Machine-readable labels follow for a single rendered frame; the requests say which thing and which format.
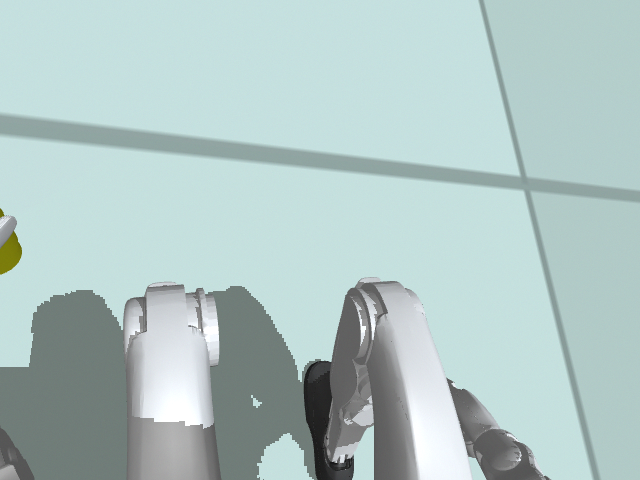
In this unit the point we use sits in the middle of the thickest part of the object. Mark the cup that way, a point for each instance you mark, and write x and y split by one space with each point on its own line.
10 252

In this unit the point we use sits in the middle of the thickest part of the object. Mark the right robot hand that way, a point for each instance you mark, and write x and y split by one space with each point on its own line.
473 417

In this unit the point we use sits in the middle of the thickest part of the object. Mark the left robot arm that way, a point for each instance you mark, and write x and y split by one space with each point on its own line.
12 465

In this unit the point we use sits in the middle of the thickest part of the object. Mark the left robot hand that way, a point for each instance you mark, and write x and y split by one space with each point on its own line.
7 226

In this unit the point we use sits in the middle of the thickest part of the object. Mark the right robot arm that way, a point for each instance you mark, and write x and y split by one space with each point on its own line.
502 457

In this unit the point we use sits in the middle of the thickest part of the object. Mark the right robot foot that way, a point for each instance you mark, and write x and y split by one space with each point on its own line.
317 400

